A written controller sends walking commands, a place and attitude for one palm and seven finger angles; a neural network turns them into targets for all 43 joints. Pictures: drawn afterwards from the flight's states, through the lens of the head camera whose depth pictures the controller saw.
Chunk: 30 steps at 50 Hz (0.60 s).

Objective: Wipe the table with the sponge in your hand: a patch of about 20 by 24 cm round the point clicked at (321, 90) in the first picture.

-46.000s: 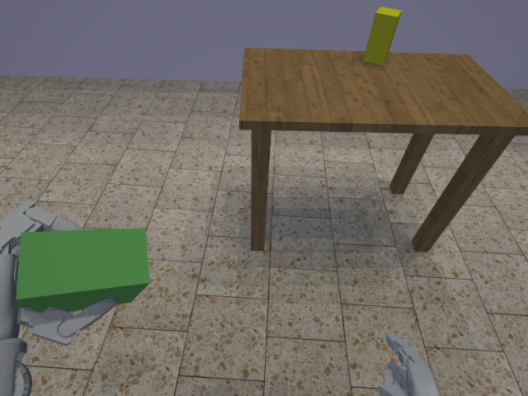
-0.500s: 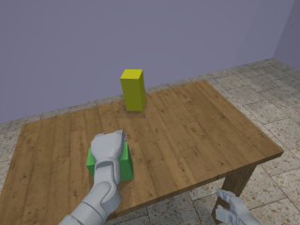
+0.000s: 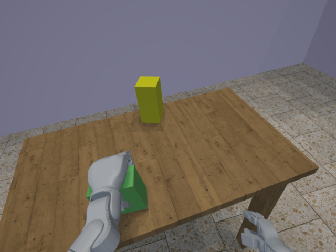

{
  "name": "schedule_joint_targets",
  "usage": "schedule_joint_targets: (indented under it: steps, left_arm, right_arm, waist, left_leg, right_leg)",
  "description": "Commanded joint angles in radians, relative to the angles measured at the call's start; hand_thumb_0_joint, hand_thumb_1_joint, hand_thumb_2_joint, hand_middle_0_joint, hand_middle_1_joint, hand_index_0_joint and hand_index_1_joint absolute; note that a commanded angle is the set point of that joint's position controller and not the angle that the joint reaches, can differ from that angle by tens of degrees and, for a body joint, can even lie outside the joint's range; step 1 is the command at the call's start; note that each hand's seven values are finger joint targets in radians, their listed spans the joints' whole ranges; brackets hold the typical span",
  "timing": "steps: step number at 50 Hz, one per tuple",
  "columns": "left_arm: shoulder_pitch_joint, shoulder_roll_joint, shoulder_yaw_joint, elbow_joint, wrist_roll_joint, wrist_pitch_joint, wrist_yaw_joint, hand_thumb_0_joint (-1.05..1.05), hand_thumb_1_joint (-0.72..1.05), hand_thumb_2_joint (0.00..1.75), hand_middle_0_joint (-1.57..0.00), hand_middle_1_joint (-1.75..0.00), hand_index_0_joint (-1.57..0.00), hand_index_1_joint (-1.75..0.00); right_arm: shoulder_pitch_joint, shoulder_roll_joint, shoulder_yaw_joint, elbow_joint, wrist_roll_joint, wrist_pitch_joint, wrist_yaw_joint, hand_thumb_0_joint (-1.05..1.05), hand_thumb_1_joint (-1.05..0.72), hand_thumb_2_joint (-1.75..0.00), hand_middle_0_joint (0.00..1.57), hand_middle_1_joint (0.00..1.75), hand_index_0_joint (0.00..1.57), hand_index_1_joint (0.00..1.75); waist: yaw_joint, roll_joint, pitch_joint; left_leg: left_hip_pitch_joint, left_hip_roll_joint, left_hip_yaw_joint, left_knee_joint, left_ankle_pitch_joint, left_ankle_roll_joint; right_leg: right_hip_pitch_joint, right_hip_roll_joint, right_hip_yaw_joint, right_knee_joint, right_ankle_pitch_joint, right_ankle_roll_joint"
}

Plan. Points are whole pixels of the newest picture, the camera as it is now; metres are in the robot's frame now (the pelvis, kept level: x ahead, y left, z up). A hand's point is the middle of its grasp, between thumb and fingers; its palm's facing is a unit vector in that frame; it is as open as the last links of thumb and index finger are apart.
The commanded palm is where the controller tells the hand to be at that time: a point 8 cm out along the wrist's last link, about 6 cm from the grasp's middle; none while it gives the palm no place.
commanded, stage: slide back across to the middle lane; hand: left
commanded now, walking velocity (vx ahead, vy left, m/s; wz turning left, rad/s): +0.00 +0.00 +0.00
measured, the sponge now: (122, 195) +0.26 +0.17 +0.00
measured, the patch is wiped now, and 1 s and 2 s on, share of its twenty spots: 1.00 1.00 1.00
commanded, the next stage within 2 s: wipe forward along the middle lane in 0.24 s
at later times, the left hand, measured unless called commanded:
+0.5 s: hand (96, 191) +0.24 +0.22 +0.05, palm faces +0.01 -0.18 -0.98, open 10.3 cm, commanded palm +0.21 +0.22 +0.10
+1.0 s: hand (95, 174) +0.29 +0.24 +0.04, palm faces -0.06 -0.09 -0.99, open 10.2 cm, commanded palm +0.27 +0.25 +0.08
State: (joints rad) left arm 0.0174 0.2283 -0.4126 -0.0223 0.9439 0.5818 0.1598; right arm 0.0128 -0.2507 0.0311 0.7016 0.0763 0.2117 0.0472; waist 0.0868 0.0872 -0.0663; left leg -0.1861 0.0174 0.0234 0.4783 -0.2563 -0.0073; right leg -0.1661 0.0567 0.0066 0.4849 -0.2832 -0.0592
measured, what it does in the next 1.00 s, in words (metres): stands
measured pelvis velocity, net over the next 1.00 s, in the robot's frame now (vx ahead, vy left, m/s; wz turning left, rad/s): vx -0.02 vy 0.00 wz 0.04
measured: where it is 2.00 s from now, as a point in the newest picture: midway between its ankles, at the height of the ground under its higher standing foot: outside the picture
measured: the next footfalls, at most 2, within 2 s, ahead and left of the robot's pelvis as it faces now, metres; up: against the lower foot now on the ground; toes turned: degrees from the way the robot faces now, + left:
none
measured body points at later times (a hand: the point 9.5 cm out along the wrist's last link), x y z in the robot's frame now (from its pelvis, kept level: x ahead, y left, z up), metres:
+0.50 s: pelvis -0.01 +0.00 +0.00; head -0.04 -0.03 +0.45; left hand +0.23 +0.22 +0.10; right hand +0.23 -0.20 -0.09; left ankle +0.00 +0.13 -0.74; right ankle -0.01 -0.08 -0.74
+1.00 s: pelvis -0.02 +0.00 +0.00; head -0.03 -0.04 +0.45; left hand +0.29 +0.24 +0.09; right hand +0.21 -0.22 -0.09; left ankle +0.00 +0.13 -0.74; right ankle -0.01 -0.08 -0.74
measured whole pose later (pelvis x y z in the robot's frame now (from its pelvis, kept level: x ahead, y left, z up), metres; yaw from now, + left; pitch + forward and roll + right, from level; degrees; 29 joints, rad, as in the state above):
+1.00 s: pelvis -0.02 +0.00 +0.00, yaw +2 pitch +1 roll +0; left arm -0.25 0.28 -0.24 0.40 0.99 0.45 0.11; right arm 0.04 -0.27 0.03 0.70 0.08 0.11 -0.07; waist 0.08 0.08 -0.09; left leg -0.29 0.01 -0.01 0.49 -0.22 -0.01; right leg -0.26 0.05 -0.03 0.50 -0.26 -0.06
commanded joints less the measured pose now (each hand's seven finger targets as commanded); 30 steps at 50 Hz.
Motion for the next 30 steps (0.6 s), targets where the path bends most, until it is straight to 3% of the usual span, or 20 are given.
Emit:
schedule_joint_targets:
  steps: [1,3,8,10,13,15,18,21,22,23,25,26,30]
  left_arm:
    - [-0.110,0.121,0.130,-0.138,0.022,-0.003,0.004,0.00,0.10,1.30,-1.20,-1.60,-1.20,-1.60]
    - [-0.076,0.126,0.146,-0.148,0.021,-0.013,0.010,0.00,0.10,1.30,-1.20,-1.60,-1.20,-1.60]
    - [-0.040,0.148,0.176,-0.171,0.012,-0.020,0.013,0.00,0.10,1.30,-1.20,-1.60,-1.20,-1.60]
    - [-0.048,0.194,0.221,-0.194,0.015,-0.024,0.014,0.00,0.10,1.30,-1.20,-1.60,-1.20,-1.60]
    - [-0.001,0.197,0.227,-0.197,0.005,-0.028,0.010,0.00,0.10,1.30,-1.20,-1.60,-1.20,-1.60]
    - [-0.047,0.227,0.250,-0.201,0.014,-0.028,0.005,0.00,0.10,1.30,-1.20,-1.60,-1.20,-1.60]
    - [-0.063,0.196,0.219,-0.166,0.023,-0.024,-0.004,0.00,0.10,1.30,-1.20,-1.60,-1.20,-1.60]
    - [-0.134,0.185,0.200,-0.151,0.043,-0.032,-0.011,0.00,0.10,1.30,-1.20,-1.60,-1.20,-1.60]
    - [-0.135,0.173,0.186,-0.100,0.049,-0.031,-0.014,0.00,0.10,1.30,-1.20,-1.60,-1.20,-1.60]
    - [-0.164,0.179,0.196,-0.081,0.056,-0.036,-0.014,0.00,0.10,1.30,-1.20,-1.60,-1.20,-1.60]
    - [-0.205,0.217,0.231,-0.042,0.069,-0.042,-0.012,0.00,0.10,1.30,-1.20,-1.60,-1.20,-1.60]
    - [-0.240,0.185,0.203,-0.037,0.078,-0.046,-0.009,0.00,0.10,1.30,-1.20,-1.60,-1.20,-1.60]
    - [-0.273,0.244,0.278,0.053,0.077,-0.069,0.003,0.00,0.10,1.30,-1.20,-1.60,-1.20,-1.60]
  right_arm:
    - [-0.311,-0.081,-0.034,-0.234,0.004,-0.086,-0.014,0.00,-0.90,-0.90,0.20,0.30,0.20,0.30]
    - [-0.305,-0.080,-0.035,-0.233,0.001,-0.089,-0.015,0.00,-0.90,-0.90,0.20,0.30,0.20,0.30]
    - [-0.305,-0.084,-0.033,-0.236,-0.001,-0.092,-0.023,0.00,-0.90,-0.90,0.20,0.30,0.20,0.30]
    - [-0.302,-0.092,-0.037,-0.233,-0.002,-0.095,-0.027,0.00,-0.90,-0.90,0.20,0.30,0.20,0.30]
    - [-0.305,-0.087,-0.030,-0.237,-0.003,-0.099,-0.032,0.00,-0.90,-0.90,0.20,0.30,0.20,0.30]
    - [-0.302,-0.096,-0.031,-0.227,-0.004,-0.103,-0.039,0.00,-0.90,-0.90,0.20,0.30,0.20,0.30]
    - [-0.301,-0.092,-0.029,-0.223,-0.004,-0.113,-0.046,0.00,-0.90,-0.90,0.20,0.30,0.20,0.30]
    - [-0.289,-0.095,-0.032,-0.216,-0.006,-0.126,-0.054,0.00,-0.90,-0.90,0.20,0.30,0.20,0.30]
    - [-0.290,-0.092,-0.029,-0.211,-0.005,-0.131,-0.056,0.00,-0.90,-0.90,0.20,0.30,0.20,0.30]
    - [-0.277,-0.097,-0.030,-0.200,-0.007,-0.134,-0.060,0.00,-0.90,-0.90,0.20,0.30,0.20,0.30]
    - [-0.274,-0.102,-0.030,-0.192,-0.006,-0.142,-0.067,0.00,-0.90,-0.90,0.20,0.30,0.20,0.30]
    - [-0.270,-0.096,-0.032,-0.195,-0.007,-0.145,-0.069,0.00,-0.90,-0.90,0.20,0.30,0.20,0.30]
    - [-0.251,-0.105,-0.033,-0.176,-0.011,-0.157,-0.085,0.00,-0.90,-0.90,0.20,0.30,0.20,0.30]
  waist:
    - [0.036,-0.129,-0.131]
    - [0.043,-0.139,-0.159]
    - [0.042,-0.134,-0.126]
    - [0.042,-0.134,-0.133]
    - [0.045,-0.116,-0.110]
    - [0.035,-0.117,-0.104]
    - [0.030,-0.096,-0.073]
    - [0.018,-0.094,-0.095]
    - [0.018,-0.126,-0.074]
    - [0.009,-0.124,-0.081]
    - [0.017,-0.145,-0.097]
    - [0.010,-0.131,-0.113]
    - [0.021,-0.158,-0.128]
  left_leg:
    - [0.066,-0.043,-0.045,-0.028,0.229,0.050]
    - [0.068,-0.045,-0.045,-0.024,0.248,0.050]
    - [0.065,-0.044,-0.047,-0.030,0.237,0.048]
    - [0.074,-0.045,-0.048,-0.030,0.243,0.048]
    - [0.070,-0.048,-0.047,-0.029,0.239,0.048]
    - [0.077,-0.048,-0.050,-0.034,0.225,0.049]
    - [0.071,-0.048,-0.052,-0.040,0.196,0.050]
    - [0.072,-0.048,-0.052,-0.041,0.183,0.054]
    - [0.068,-0.050,-0.055,-0.042,0.175,0.054]
    - [0.061,-0.048,-0.052,-0.044,0.166,0.053]
    - [0.060,-0.050,-0.057,-0.052,0.151,0.052]
    - [0.050,-0.052,-0.046,-0.048,0.141,0.055]
    - [0.038,-0.055,-0.052,-0.052,0.124,0.049]
  right_leg:
    - [-0.003,-0.021,0.091,-0.107,0.225,-0.012]
    - [0.021,-0.021,0.094,-0.098,0.274,-0.014]
    - [0.009,-0.023,0.098,-0.111,0.254,-0.012]
    - [0.019,-0.023,0.108,-0.114,0.264,-0.013]
    - [0.016,-0.028,0.115,-0.120,0.268,-0.011]
    - [0.003,-0.026,0.125,-0.134,0.227,-0.011]
    - [-0.030,-0.025,0.117,-0.149,0.162,-0.013]
    - [-0.038,-0.024,0.109,-0.148,0.150,-0.014]
    - [-0.051,-0.025,0.106,-0.155,0.135,-0.011]
    - [-0.055,-0.023,0.107,-0.153,0.132,-0.012]
    - [-0.051,-0.022,0.105,-0.157,0.102,-0.012]
    - [-0.052,-0.024,0.099,-0.150,0.097,-0.010]
    - [-0.044,-0.022,0.102,-0.149,0.094,-0.010]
